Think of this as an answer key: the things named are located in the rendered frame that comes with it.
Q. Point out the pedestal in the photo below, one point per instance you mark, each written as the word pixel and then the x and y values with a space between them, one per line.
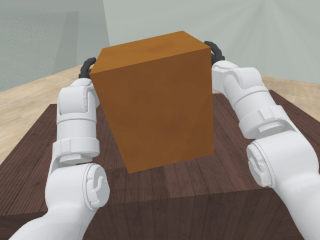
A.
pixel 213 197

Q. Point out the carton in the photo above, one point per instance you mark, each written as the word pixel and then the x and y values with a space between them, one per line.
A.
pixel 156 94

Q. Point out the left robot hand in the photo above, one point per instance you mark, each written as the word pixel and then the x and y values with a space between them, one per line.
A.
pixel 85 71

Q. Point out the robot right forearm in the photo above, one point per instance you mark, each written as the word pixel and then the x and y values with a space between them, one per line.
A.
pixel 258 114

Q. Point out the left robot upper arm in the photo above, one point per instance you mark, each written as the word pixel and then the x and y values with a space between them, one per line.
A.
pixel 73 196

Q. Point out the right robot upper arm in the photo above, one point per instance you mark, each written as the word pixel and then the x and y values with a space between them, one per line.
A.
pixel 286 163

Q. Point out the robot left forearm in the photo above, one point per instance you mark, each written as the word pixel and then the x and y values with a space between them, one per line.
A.
pixel 76 126

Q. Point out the right robot hand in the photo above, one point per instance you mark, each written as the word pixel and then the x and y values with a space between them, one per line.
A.
pixel 217 56

